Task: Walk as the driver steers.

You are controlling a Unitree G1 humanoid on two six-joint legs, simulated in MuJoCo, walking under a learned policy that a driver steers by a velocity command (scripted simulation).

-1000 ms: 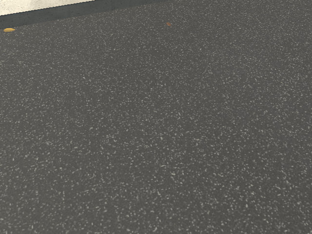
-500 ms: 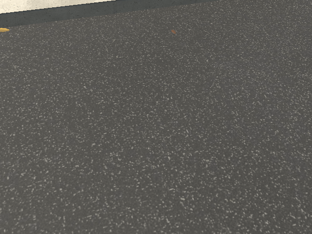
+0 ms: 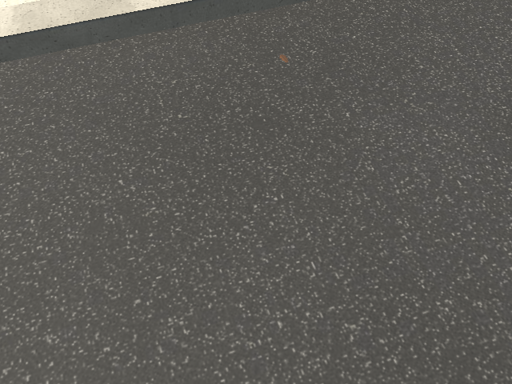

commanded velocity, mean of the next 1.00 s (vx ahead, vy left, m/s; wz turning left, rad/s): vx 0.50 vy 0.00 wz -0.03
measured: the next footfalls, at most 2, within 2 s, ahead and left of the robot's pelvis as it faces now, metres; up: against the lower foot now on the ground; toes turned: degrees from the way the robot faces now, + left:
left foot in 0.46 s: +0.44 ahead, +0.16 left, +0.00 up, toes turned +3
right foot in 1.02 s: +0.75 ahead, -0.08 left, +0.00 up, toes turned -6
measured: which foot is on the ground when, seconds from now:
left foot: up 0.00-0.44, down 0.46-1.00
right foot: down 0.00-0.48, up 0.50-1.00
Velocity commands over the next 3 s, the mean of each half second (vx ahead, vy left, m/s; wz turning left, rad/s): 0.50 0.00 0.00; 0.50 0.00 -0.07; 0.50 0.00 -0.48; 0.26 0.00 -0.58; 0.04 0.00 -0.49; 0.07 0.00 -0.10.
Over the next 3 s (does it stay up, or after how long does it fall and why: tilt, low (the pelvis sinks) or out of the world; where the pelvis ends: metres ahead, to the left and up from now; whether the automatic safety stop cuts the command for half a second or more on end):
stays up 1.08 -0.09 0.01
